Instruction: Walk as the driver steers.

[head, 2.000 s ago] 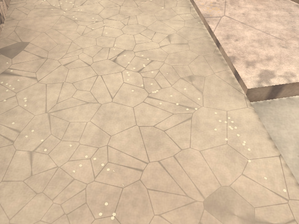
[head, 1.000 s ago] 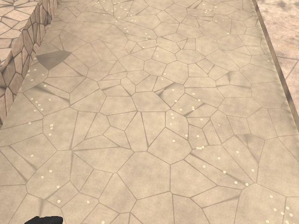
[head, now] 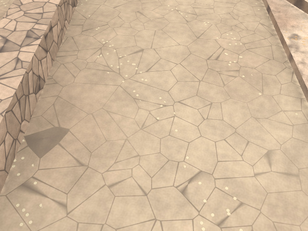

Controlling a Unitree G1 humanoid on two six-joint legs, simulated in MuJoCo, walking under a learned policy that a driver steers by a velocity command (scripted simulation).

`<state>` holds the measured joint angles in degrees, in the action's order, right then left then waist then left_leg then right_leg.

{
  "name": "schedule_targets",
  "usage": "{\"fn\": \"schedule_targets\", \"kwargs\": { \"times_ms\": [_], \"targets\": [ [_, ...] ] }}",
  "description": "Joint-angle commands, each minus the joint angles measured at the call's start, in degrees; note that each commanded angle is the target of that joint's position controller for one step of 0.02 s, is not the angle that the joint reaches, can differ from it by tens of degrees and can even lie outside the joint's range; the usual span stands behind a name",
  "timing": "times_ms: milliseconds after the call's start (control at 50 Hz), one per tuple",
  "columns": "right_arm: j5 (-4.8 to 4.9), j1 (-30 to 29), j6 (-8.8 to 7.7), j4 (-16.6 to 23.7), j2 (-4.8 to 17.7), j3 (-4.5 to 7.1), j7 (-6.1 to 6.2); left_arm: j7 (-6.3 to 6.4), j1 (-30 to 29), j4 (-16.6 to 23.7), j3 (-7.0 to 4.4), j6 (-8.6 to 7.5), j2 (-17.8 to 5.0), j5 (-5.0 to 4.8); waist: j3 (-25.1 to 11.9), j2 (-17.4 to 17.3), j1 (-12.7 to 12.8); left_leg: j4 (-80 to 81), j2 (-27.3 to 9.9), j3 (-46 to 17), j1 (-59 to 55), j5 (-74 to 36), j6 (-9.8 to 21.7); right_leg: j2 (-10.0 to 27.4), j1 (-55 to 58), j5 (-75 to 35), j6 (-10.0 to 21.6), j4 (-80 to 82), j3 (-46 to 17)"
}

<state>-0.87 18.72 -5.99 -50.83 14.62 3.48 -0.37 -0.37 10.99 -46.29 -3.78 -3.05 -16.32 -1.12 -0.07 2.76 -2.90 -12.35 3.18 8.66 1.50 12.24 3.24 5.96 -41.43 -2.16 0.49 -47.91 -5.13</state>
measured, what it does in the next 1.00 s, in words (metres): walks ahead, turning right: right foot, then left foot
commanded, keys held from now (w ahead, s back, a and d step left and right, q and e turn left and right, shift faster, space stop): w+e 0.40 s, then w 0.08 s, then no key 0.42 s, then w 0.10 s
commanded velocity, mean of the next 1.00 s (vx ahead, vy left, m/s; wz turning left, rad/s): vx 0.36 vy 0.00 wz -0.33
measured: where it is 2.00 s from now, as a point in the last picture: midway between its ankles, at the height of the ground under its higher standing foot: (170, 153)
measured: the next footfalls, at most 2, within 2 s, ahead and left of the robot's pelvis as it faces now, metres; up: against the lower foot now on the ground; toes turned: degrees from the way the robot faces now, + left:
right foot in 0.22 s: +0.28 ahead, -0.14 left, +0.00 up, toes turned -10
left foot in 0.66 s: +0.60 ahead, -0.01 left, +0.00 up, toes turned -19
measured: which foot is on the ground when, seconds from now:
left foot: down 0.00-0.20, up 0.22-0.64, down 0.66-1.00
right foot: up 0.00-0.20, down 0.22-0.68, up 0.70-0.98, down 1.00-1.00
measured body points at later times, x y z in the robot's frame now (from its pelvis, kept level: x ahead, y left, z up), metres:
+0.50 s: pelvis +0.28 -0.07 +0.00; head +0.31 -0.09 +0.45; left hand +0.43 +0.18 -0.11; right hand +0.40 -0.37 -0.09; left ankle +0.46 +0.08 -0.68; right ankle +0.24 -0.14 -0.75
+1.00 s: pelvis +0.46 -0.07 -0.02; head +0.47 -0.08 +0.43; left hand +0.64 +0.15 -0.13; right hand +0.50 -0.35 -0.14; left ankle +0.56 +0.00 -0.75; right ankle +0.42 -0.20 -0.75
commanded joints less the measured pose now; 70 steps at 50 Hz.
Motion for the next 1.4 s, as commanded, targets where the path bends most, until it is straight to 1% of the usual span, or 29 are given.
{"fn": "schedule_targets", "kwargs": {
  "times_ms": [20, 120, 160, 200, 220, 240, 260, 280, 320, 400, 520, 600, 660, 680, 700, 720, 760, 820, 900, 980, 1000, 1060, 1080, 1160, 1260, 1340, 1360, 1380, 1400],
  "targets": [
    [0.44, -2.1, -0.58, 3.0, 8.9, 1.80, 0.82, -1.07, -5.3, 5.1, 0.38, -0.67, -0.8, 0.18, 4.2, -4.5, -0.5, 6.0, -16.3, -2.9, 2.7, -17.7, 6.3, 0.0, 1.5, -5.3, 0.6, 6.8, 2.8],
    [1.39, 1.0, 1.97, 1.3, 10.4, 2.38, 1.26, -3.11, -11.2, 10.2, 0.48, -0.58, -1.1, -0.09, 5.3, -4.9, -1.6, -0.6, -19.8, -0.4, -8.8, -29.2, 5.2, -1.7, -2.0, 4.8, 3.1, 12.0, 7.0],
    [1.53, -0.4, 2.83, 2.0, 12.1, 2.82, 1.82, -3.56, -8.5, 11.0, -0.40, -0.32, -2.7, -0.13, 1.9, -7.4, 1.0, -8.0, -19.6, 1.6, -9.7, -48.6, 3.8, -5.3, 5.3, 10.7, 5.2, 12.0, 10.8],
    [1.70, -2.0, 3.60, 2.8, 12.9, 2.92, 2.44, -3.08, 4.6, 8.5, -2.98, -0.10, -7.2, -0.30, -5.6, -7.8, 8.6, -26.6, -17.3, 3.7, -4.8, -56.8, 1.5, -9.9, 24.4, 10.0, 8.6, 15.9, 12.1],
    [1.17, -1.7, 3.05, 4.0, 11.7, 2.29, 2.58, -1.81, 13.8, 6.6, -4.98, 0.44, -12.1, -0.12, -11.2, -2.5, 12.6, -43.6, -14.8, 3.7, 8.8, -40.6, -1.0, -4.0, 42.6, 8.6, 12.1, 18.0, 1.3],
    [-0.56, 4.3, 1.12, 6.7, 2.5, -0.63, 1.18, -1.40, 12.8, 6.9, -5.72, 0.16, -17.7, -0.46, -16.2, 11.9, 5.6, -63.9, -2.3, -1.3, 36.1, 17.2, -4.3, 10.8, 63.1, 14.3, 23.1, 21.5, -30.9],
    [1.37, -1.6, -1.48, 7.4, 7.1, 0.05, 0.10, -1.32, 15.5, 7.9, -4.32, -0.33, -12.9, 0.05, -22.3, 5.5, 10.0, -69.7, -1.6, -14.0, 42.8, 21.2, -3.3, 13.6, 66.6, 17.7, 24.4, 28.7, -41.7],
    [3.35, -7.4, -2.66, 9.5, 9.3, 0.72, -0.41, -1.29, 13.4, 7.6, -3.50, -0.75, -10.1, 0.53, -14.3, 3.3, 10.6, -68.2, -4.5, -14.6, 46.8, 15.9, -1.9, 11.6, 61.4, 13.4, 21.1, 29.7, -32.6],
    [1.41, -8.5, -2.99, 9.3, 8.8, 0.78, 0.19, -1.20, 5.4, 9.2, -2.52, -0.88, -7.0, 0.31, -5.4, -3.5, 5.3, -57.9, -8.6, -13.6, 41.3, 8.9, -2.0, 6.9, 44.1, 2.4, 17.8, 30.9, -20.3],
    [0.09, -6.2, -0.22, 9.8, 7.3, 1.13, 0.41, -0.35, 2.4, 10.7, -2.38, -1.15, -7.2, 0.62, -2.5, -1.8, 1.2, -48.1, -9.6, -12.3, 33.6, 4.6, -5.4, 3.5, 29.9, -6.1, 17.7, 34.9, -13.2],
    [0.14, -17.3, -0.44, 12.3, 4.3, -0.45, -0.34, 0.97, 7.6, 7.9, -2.34, -0.64, -7.9, 0.45, -0.2, 1.4, 6.3, -23.4, -5.5, -9.3, 27.3, -19.4, -6.5, -1.3, 26.1, -6.5, 12.1, 33.2, -4.4],
    [0.05, -18.5, -1.26, 13.3, 6.6, 0.45, -1.17, 1.29, 9.8, 6.0, -2.03, 0.07, -7.3, 0.47, -1.5, 2.9, 6.6, -17.1, -3.7, -10.6, 26.3, -18.7, -3.6, 1.5, 33.8, -9.9, 9.9, 26.2, -8.1],
    [-0.92, -11.1, -1.85, 11.3, 8.3, 1.43, -1.14, 1.54, 6.9, 6.5, -1.66, 0.46, -6.1, 0.71, -4.5, 2.9, 2.0, -11.4, -3.6, -9.6, 16.1, -24.5, -0.3, -0.8, 35.4, -14.3, 6.5, 16.1, -8.5],
    [-2.02, -7.4, -2.20, 11.4, 11.7, 1.99, -0.87, 1.49, 8.6, 7.7, -0.85, 0.21, -3.7, 1.64, -10.9, -2.4, 1.8, -15.8, -11.4, -15.7, 3.1, -46.0, 3.1, -4.8, 29.8, -4.4, 3.8, 5.9, -7.0],
    [-2.57, -3.2, -1.35, 10.8, 12.2, 2.02, -0.62, 1.46, 17.0, 6.0, 0.15, -0.11, -1.5, 1.15, -19.6, -13.6, 2.0, -18.0, -24.0, -29.2, -14.2, -58.6, 13.5, -10.4, 16.8, 23.1, -0.7, -12.2, -4.0],
    [-0.64, -0.4, -0.35, 9.3, 8.4, 1.18, -1.07, 1.15, 19.3, 4.9, -0.06, 0.22, -4.1, 0.70, -24.5, -16.7, 1.5, -15.6, -27.4, -37.7, -16.1, -51.0, 16.4, -10.3, 12.6, 43.7, -2.3, -19.0, -5.5],
    [0.55, -6.8, 1.28, 10.2, 6.3, 0.25, -1.14, 1.58, 10.7, 5.9, -1.10, 2.47, -7.6, -0.02, -13.3, -7.9, 1.3, -10.4, -22.7, -33.3, -3.7, -23.1, 12.0, -6.2, 8.2, 38.6, -3.8, -22.8, -3.8],
    [-0.66, -15.8, 2.82, 10.7, 5.7, -0.41, -0.93, 2.46, 8.6, 6.1, -0.68, 5.26, -4.3, 0.89, -4.0, -10.5, 5.0, -3.4, -15.6, -23.3, 16.5, -7.9, 8.0, -3.1, 17.7, 32.2, -4.2, -7.4, 0.5],
    [-0.28, -14.9, 3.37, 9.1, 6.1, -0.16, -0.29, 2.62, 10.3, 3.8, -0.07, 4.65, -2.1, 1.43, -7.6, -10.8, 4.8, -4.3, -14.1, -18.4, 17.2, -9.5, 8.7, -3.9, 28.1, 21.2, -3.3, 7.8, 3.1],
    [1.26, -14.2, 4.51, 8.1, 7.9, 0.26, 0.17, 2.10, 10.2, 3.4, -0.58, 4.03, -3.4, 2.60, -4.0, -11.0, 5.6, -1.1, -12.4, -20.3, 24.4, 27.0, 4.1, -5.5, 33.1, 21.9, 0.8, 14.0, 6.4],
    [1.42, -14.7, 4.61, 8.4, 7.1, 0.10, 0.27, 2.27, 10.4, 3.8, -0.64, 3.57, -4.3, 2.47, -1.5, -9.0, 5.9, -3.5, -11.4, -19.8, 25.6, 28.6, 2.9, -3.0, 31.3, 27.5, 3.1, 18.4, 3.1],
    [2.40, -17.8, 2.37, 10.2, 4.1, -0.22, 0.37, 2.48, 12.9, 2.0, -2.27, 1.64, -9.7, 1.36, 5.3, 11.5, 6.7, -27.4, -0.1, -5.4, 31.5, 12.1, -1.7, 9.3, 28.0, 47.6, 11.3, 39.0, -19.5],
    [2.45, -17.4, 1.71, 10.0, 5.3, 0.31, 0.12, 2.61, 11.5, 2.4, -2.31, 0.71, -9.6, 1.76, 6.6, 13.0, 6.5, -33.9, -2.1, -8.1, 36.0, 12.1, -0.6, 12.5, 30.8, 42.6, 12.4, 40.1, -23.1],
    [2.50, -17.5, 0.95, 9.1, 3.6, 0.11, -1.43, 2.45, 11.6, 2.0, -1.88, -1.27, -6.3, 0.53, 3.4, 4.8, 6.8, -34.0, -6.2, -10.5, 43.1, 7.8, 0.9, 10.8, 43.3, 23.0, 9.2, 37.2, -12.6],
    [2.32, -18.2, 2.47, 9.5, 3.8, -0.54, -2.65, 1.45, 10.4, 1.5, -3.27, -0.89, -9.5, 0.34, 2.0, 6.0, 6.9, -24.7, -4.4, -4.8, 25.9, 1.7, -1.0, 8.3, 34.4, 18.4, 7.8, 37.1, -0.9],
    [2.23, -6.5, 3.49, 6.2, 8.0, 1.60, -1.84, 1.39, 8.0, 1.5, -3.00, -0.71, -8.7, 0.29, -1.0, 2.3, 0.2, -19.2, -0.8, -2.6, 7.3, 0.0, 2.3, 6.5, 27.3, 8.4, 4.2, 23.3, 5.9],
    [2.57, 1.3, 3.59, 4.8, 12.4, 3.43, -1.20, 1.58, 7.1, 2.7, -2.13, -0.94, -6.2, 1.27, -4.8, -5.4, -3.3, -15.7, -7.0, -13.5, -3.0, 2.2, 5.3, 2.9, 20.3, 5.8, 0.4, 5.6, 11.8],
    [2.14, 6.4, 3.46, 4.7, 19.9, 4.78, -1.04, 1.78, 6.4, 7.4, -0.40, -2.34, -1.1, 2.14, -8.9, -23.3, -3.2, -4.5, -20.7, -46.6, -16.2, 11.6, 16.8, -7.5, -1.5, 28.8, -4.2, -16.0, 11.2],
    [2.10, 6.6, 2.61, 4.9, 16.4, 3.67, -1.27, 1.52, 4.6, 7.1, -0.80, -4.04, -4.4, 0.14, -9.8, -17.1, -4.4, 0.3, -23.4, -54.2, -17.5, 18.0, 18.9, -6.1, -8.8, 33.3, -3.1, -24.8, 1.1]
  ]
}}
